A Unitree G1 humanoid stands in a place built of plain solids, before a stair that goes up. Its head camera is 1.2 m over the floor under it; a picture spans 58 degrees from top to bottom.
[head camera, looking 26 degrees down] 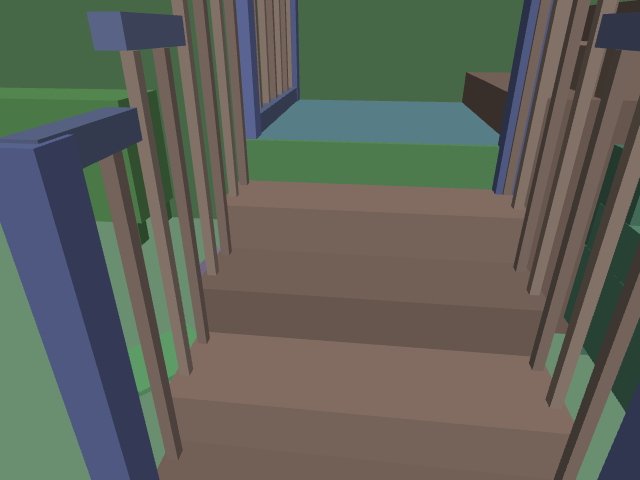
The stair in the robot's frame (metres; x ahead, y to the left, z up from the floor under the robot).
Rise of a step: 0.16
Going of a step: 0.28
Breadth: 1.05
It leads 7 degrees to the right of straight ahead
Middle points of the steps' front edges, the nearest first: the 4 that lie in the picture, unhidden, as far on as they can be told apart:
0.79 -0.10 0.33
1.06 -0.13 0.49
1.33 -0.17 0.66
1.61 -0.20 0.82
